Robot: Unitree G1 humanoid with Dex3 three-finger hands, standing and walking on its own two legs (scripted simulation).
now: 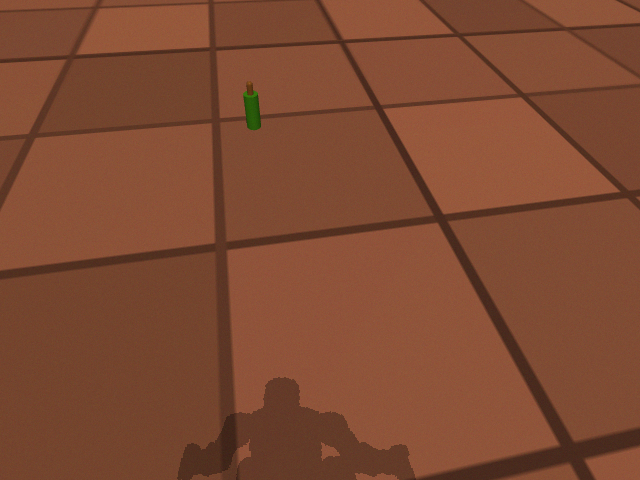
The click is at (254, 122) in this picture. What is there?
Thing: necked bottle
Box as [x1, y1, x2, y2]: [243, 81, 260, 129]
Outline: 248,81 246,83 247,90 243,93 247,126 250,129 257,129 260,127 257,93 252,90 252,84 250,81
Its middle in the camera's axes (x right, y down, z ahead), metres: -0.37 -0.75 +2.16
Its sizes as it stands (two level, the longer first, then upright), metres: 0.078 0.078 0.266
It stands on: the floor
